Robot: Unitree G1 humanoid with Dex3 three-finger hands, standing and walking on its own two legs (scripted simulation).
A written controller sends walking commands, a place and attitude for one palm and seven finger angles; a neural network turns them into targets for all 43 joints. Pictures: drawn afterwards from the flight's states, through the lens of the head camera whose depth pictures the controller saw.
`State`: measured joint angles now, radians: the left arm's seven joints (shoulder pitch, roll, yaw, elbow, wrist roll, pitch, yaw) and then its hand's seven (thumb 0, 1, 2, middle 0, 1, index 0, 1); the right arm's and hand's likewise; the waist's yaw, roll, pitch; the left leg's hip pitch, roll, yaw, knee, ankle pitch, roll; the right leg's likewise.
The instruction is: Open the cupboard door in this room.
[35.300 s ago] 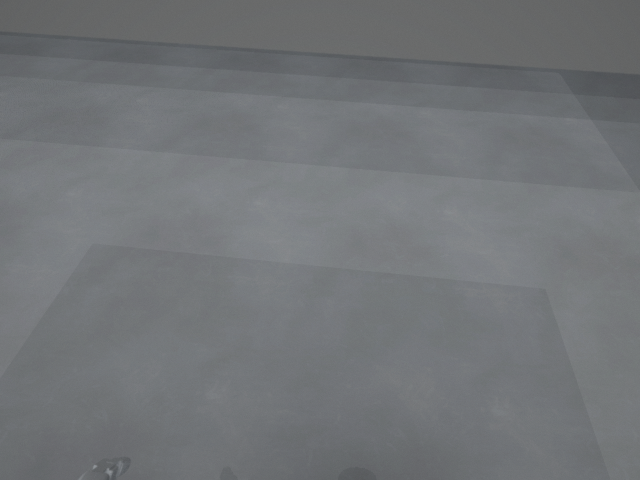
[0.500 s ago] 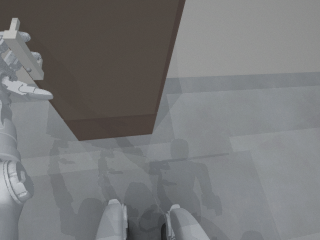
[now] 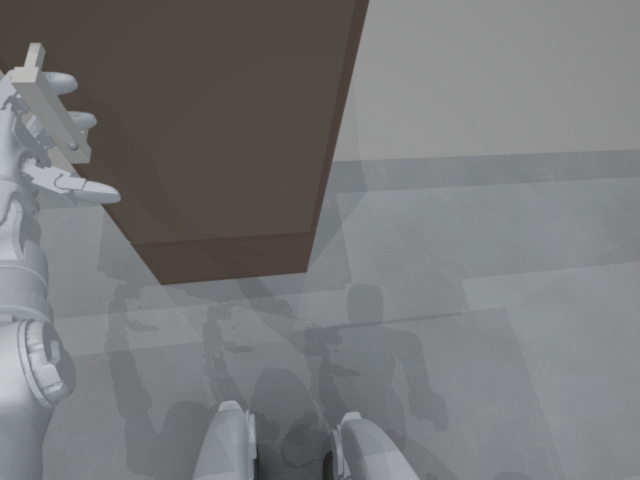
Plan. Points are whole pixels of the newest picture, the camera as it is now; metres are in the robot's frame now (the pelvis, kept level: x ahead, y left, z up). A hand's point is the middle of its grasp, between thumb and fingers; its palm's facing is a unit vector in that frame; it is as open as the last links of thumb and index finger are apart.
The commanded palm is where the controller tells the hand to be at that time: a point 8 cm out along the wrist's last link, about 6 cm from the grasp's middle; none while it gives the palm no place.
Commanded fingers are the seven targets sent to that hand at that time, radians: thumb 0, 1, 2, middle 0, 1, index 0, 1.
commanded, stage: slide the fingers in behind the handle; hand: left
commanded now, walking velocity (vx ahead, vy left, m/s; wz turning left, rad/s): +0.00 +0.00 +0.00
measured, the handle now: (59, 107) +0.55 +0.29 +0.07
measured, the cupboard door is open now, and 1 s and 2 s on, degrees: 0 0 46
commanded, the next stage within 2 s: close the thumb around the handle in 0.04 s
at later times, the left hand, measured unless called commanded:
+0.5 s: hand (75, 143) +0.49 +0.26 +0.07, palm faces +0.09 -1.00 -0.02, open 10.4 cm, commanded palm +0.47 +0.30 +0.07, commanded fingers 0.00 0.56 0.76 -0.38 -1.31 -0.38 -1.31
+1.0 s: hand (76, 143) +0.49 +0.26 +0.07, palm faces +0.10 -0.99 -0.01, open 5.7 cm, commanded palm +0.46 +0.29 +0.07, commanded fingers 0.00 0.90 0.90 -0.40 -1.35 -0.40 -1.35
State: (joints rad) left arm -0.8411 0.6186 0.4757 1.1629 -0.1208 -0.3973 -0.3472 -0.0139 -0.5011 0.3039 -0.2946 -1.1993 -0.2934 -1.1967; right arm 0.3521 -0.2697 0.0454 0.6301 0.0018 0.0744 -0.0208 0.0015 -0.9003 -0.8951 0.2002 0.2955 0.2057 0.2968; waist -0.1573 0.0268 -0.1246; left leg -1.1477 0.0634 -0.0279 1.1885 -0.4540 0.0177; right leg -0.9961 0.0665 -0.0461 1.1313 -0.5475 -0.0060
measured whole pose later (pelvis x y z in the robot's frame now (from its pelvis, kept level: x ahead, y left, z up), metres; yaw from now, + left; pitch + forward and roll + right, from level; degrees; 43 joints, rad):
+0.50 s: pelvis +0.00 +0.00 +0.00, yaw +0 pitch +24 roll -5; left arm -0.84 0.62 0.48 1.15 -0.12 -0.39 -0.34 -0.01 0.04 0.54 -0.33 -1.26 -0.33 -1.26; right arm 0.36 -0.27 0.04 0.64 0.00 0.07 -0.02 0.00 -0.90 -0.90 0.20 0.30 0.21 0.30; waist -0.16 0.03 -0.13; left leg -1.16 0.07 -0.03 1.19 -0.46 0.02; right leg -1.01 0.07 -0.05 1.13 -0.55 -0.01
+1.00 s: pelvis +0.01 +0.00 +0.00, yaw +0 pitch +24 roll -5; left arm -0.81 0.59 0.48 1.12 -0.12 -0.39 -0.31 0.01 0.74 0.82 -0.34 -1.35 -0.35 -1.34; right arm 0.36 -0.26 0.04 0.64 0.00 0.08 -0.02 0.00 -0.90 -0.90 0.20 0.30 0.21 0.30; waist -0.16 0.03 -0.13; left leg -1.13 0.06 -0.02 1.18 -0.46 0.02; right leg -0.98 0.07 -0.04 1.11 -0.55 0.00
